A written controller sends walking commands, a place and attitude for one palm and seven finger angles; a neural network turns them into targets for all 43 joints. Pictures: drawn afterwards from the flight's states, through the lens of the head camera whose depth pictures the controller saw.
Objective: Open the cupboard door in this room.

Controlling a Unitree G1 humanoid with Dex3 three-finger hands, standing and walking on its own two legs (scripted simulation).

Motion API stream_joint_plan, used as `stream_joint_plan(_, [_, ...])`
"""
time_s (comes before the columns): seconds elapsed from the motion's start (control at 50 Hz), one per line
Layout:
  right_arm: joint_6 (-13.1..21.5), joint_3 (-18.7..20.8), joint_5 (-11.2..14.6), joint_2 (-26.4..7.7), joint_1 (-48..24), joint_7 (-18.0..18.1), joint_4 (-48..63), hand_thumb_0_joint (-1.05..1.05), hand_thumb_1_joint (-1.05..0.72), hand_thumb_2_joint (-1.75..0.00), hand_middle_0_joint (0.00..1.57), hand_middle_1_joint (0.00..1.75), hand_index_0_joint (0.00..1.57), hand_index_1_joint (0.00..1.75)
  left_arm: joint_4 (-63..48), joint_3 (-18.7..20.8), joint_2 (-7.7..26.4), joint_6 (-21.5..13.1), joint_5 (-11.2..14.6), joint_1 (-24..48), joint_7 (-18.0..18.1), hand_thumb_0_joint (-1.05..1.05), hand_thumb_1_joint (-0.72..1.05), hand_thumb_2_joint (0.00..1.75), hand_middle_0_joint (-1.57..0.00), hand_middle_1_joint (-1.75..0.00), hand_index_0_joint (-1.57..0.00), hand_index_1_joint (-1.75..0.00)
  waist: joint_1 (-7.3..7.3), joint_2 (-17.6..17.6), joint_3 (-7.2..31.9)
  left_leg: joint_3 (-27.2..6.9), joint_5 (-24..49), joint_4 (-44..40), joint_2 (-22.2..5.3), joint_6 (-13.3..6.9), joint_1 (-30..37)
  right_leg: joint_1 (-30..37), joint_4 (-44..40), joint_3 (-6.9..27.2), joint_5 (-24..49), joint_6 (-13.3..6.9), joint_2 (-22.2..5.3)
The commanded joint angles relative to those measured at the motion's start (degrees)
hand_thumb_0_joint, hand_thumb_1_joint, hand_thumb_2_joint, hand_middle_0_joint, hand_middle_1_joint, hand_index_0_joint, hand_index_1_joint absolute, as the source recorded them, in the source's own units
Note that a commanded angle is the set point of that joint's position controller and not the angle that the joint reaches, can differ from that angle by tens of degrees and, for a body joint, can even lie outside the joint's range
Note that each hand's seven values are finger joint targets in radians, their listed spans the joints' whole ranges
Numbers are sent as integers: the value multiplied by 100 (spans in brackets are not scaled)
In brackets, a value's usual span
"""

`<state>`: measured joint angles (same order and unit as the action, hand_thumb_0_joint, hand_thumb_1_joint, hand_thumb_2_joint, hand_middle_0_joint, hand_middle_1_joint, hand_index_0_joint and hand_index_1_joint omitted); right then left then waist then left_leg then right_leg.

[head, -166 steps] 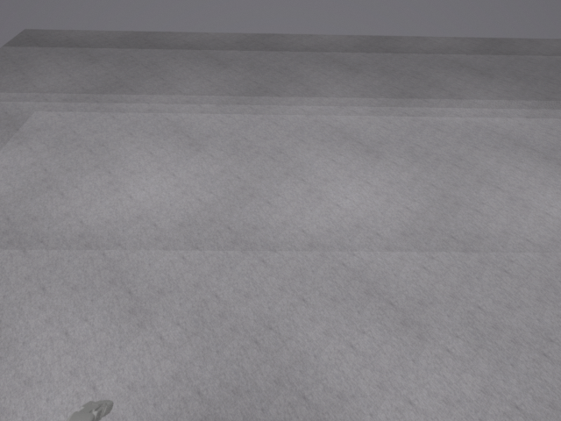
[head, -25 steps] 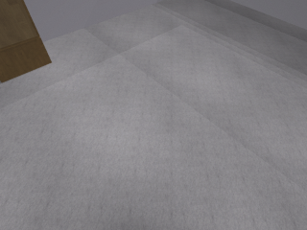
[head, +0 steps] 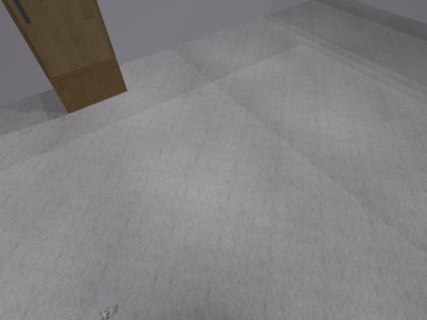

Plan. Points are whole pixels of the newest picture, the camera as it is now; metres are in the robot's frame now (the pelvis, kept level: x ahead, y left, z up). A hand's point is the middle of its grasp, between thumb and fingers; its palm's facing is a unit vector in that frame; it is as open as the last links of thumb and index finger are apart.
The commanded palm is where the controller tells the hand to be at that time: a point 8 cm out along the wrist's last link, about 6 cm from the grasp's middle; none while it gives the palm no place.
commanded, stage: turn or walk to find it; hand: left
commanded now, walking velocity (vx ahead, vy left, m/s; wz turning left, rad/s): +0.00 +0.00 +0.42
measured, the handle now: (20, 7) +1.55 +1.09 -0.03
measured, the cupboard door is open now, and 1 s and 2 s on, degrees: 0 0 0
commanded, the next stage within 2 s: stand and wait in 0.10 s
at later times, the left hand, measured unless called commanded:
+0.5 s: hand out of the picture -0.06 +0.22 -0.18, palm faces +0.18 -0.96 -0.21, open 7.4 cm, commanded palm none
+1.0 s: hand out of the picture -0.05 +0.23 -0.17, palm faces +0.24 -0.94 -0.23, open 7.4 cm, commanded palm none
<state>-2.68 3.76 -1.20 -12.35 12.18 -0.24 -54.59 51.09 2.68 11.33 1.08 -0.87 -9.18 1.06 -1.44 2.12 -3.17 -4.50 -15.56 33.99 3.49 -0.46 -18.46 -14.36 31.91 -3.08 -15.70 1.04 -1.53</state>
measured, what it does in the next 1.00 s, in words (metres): steps on the spot: left foot, then right foot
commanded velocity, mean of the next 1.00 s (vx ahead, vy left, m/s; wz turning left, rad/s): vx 0.00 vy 0.00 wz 0.23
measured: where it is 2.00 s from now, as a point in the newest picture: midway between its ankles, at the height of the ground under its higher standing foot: outside the picture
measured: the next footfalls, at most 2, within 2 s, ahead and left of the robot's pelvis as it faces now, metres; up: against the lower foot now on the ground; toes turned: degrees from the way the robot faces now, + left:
left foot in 0.38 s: -0.01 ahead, +0.14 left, +0.00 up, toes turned +11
right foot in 0.62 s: -0.01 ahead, -0.09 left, +0.00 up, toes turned +13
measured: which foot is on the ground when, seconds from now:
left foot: up 0.00-0.36, down 0.38-1.00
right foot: down 0.00-0.38, up 0.40-0.60, down 0.62-1.00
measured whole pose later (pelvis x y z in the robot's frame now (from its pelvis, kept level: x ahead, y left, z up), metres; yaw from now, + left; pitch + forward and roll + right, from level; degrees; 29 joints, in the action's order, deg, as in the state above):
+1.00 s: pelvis -0.06 +0.02 +0.00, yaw +13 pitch +1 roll +0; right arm -2.1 2.7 -1.8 -9.5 16.9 0.6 -59.5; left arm 57.4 3.5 11.3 2.5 -0.9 -11.3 1.1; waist -1.9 -0.2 -3.0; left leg -1.9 -12.7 30.2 2.1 -1.6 -18.5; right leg -20.2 44.9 -3.6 -25.6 1.6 -2.5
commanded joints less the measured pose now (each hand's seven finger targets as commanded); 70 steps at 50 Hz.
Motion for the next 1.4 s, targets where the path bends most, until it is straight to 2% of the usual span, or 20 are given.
stream_joint_plan(0.0, [-19,268,-16,-737,-178,-4,529,0,-90,-90,20,30,20,30,-358,321,1332,-114,-36,-437,131,0,90,90,-20,-30,-20,-30,305,-1592,240,-103,-1470,2816,-212,155,-1203,152,-1934,2099,125,-1025,-2340])
stream_joint_plan(0.04, [-65,261,-30,-634,61,-79,282,0,-90,-90,20,30,20,30,-431,191,999,-124,-29,53,97,0,90,90,-20,-30,-20,-30,-11,-976,-106,35,-708,3499,-367,226,-1284,-89,-1771,1076,142,-768,-1686])
stream_joint_plan(0.08, [-61,224,-22,-553,229,-98,183,0,-90,-90,20,30,20,30,-434,170,857,-160,-38,41,106,0,90,90,-20,-30,-20,-30,-24,-1071,14,212,-467,3511,-458,331,-1239,125,-1612,586,714,-701,-1532])
stream_joint_plan(0.24, [53,11,61,-251,-273,-6,121,0,-90,-90,20,30,20,30,204,218,1137,-150,-109,-897,97,0,90,90,-20,-30,-20,-30,438,-1332,377,718,-1105,912,-431,326,-372,879,-1102,575,2437,-989,-1634])
stream_joint_plan(0.3, [140,-48,70,-230,246,54,-156,0,-90,-90,20,30,20,30,376,185,1078,-117,-46,-714,106,0,90,90,-20,-30,-20,-30,143,-1282,554,884,-20,-606,-398,280,715,547,-689,325,2231,-638,-1388])
stream_joint_plan(0.32, [199,-44,69,-350,408,60,-262,0,-90,-90,20,30,20,30,409,143,919,-88,6,-682,104,0,90,90,-20,-30,-20,-30,69,-864,565,733,575,-1225,-578,209,1310,117,-399,172,1672,-393,-1190])
stream_joint_plan(0.36, [264,37,27,-1012,373,92,-225,0,-90,-90,20,30,20,30,360,4,385,-30,37,-816,63,0,90,90,-20,-30,-20,-30,145,1021,555,-831,2080,-1589,-2164,-456,1470,-682,579,-336,-828,99,-429])
stream_joint_plan(0.38, [285,11,2,-912,262,163,-280,0,-90,-90,20,30,20,30,419,-36,365,27,15,-551,83,0,90,90,-20,-30,-20,-30,23,1193,311,-1009,1879,-1954,-2239,-744,1009,-678,1185,-176,-1477,173,-346])
stream_joint_plan(0.52, [332,-76,30,-600,-20,269,-498,0,-90,-90,20,30,20,30,967,-132,178,18,13,-806,23,0,90,90,-20,-30,-20,-30,169,518,204,-110,2925,-1545,-1648,-753,1181,-208,488,7,-764,161,-330])
stream_joint_plan(0.6, [329,-120,123,-343,-22,220,-556,0,-90,-90,20,30,20,30,1208,-157,411,-113,-19,-1148,74,0,90,90,-20,-30,-20,-30,223,-219,184,168,1353,-1085,-1073,-195,661,651,-1140,407,1041,40,-665])
stream_joint_plan(0.66, [195,-108,88,-276,-11,151,-516,0,-90,-90,20,30,20,30,1111,-77,654,-119,-17,-818,75,0,90,90,-20,-30,-20,-30,131,-1247,-135,436,285,-841,-677,18,614,-30,-1317,672,321,-227,-1047])
stream_joint_plan(0.8, [127,-49,-11,-401,236,76,-338,0,-90,-90,20,30,20,30,620,137,720,34,-25,-490,86,0,90,90,-20,-30,-20,-30,106,-278,-280,-40,-247,-871,-778,-136,-62,-475,-927,242,-1084,-196,-964])
stream_joint_plan(0.88, [186,83,-33,-821,325,113,-79,0,-90,-90,20,30,20,30,347,159,440,58,-35,-423,57,0,90,90,-20,-30,-20,-30,97,1031,19,-1878,-463,-2122,-1645,-745,-306,-483,1095,-223,-759,90,-158])
stream_joint_plan(0.96, [223,148,-44,-906,469,180,-31,0,-90,-90,20,30,20,30,146,143,317,-7,22,-240,35,0,90,90,-20,-30,-20,-30,45,697,680,-1849,1813,-1518,-1700,-1111,834,-1026,1690,194,-1318,61,-67])
stream_joint_plan(1.04, [194,146,-24,-857,520,177,-69,0,-90,-90,20,30,20,30,225,74,247,-75,84,-592,71,0,90,90,-20,-30,-20,-30,173,440,1021,-1399,2692,-1014,-1315,-819,912,32,-161,66,-420,110,101])
stream_joint_plan(1.06, [197,133,19,-762,445,159,-68,0,-90,-90,20,30,20,30,309,70,322,-109,73,-791,92,0,90,90,-20,-30,-20,-30,280,283,1076,-1228,2258,-828,-1124,-593,605,635,-937,92,267,100,21])
stream_joint_plan(1.1, [199,27,80,-200,413,80,78,0,-90,-90,20,30,20,30,332,169,1043,-162,-28,-767,162,0,90,90,-20,-30,-20,-30,253,-1465,591,-13,-300,266,-141,93,-1130,1412,-1564,1806,752,-532,-1802])
stream_joint_plan(1.12, [79,109,-3,-431,235,91,129,0,-90,-90,20,30,20,30,205,200,1149,-166,-15,-683,137,0,90,90,-20,-30,-20,-30,348,-1767,335,56,-1375,1246,-191,148,-1131,621,-1815,2136,689,-946,-2350])
stream_joint_plan(1.2, [-43,141,-7,-371,351,-4,-145,0,-90,-90,20,30,20,30,78,110,817,-165,-22,-150,117,0,90,90,-20,-30,-20,-30,-14,-833,-169,157,-701,3103,-390,244,-1232,222,-1500,802,1604,-845,-1557])
stream_joint_plan(1.38, [-33,49,34,-402,-590,-16,138,0,-90,-90,20,30,20,30,262,174,981,-184,-90,-1046,116,0,90,90,-20,-30,-20,-30,397,-1104,180,541,-1044,2151,-495,431,-1056,1157,-1040,432,3373,-965,-1720])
